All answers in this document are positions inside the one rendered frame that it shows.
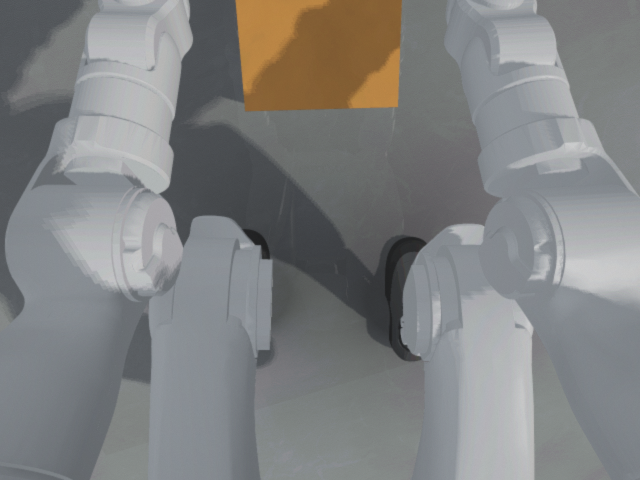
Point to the robot right foot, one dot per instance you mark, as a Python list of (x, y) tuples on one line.
[(399, 260)]

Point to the left robot thigh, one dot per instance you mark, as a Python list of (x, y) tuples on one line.
[(203, 369)]

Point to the robot left forearm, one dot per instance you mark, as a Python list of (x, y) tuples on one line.
[(126, 90)]

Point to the carton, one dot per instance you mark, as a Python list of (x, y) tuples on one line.
[(319, 54)]

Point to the robot right forearm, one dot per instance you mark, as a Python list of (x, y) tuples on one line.
[(519, 99)]

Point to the left robot upper arm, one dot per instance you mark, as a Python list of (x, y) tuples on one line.
[(87, 259)]

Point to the right robot upper arm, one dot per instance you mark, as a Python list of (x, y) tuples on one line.
[(570, 257)]

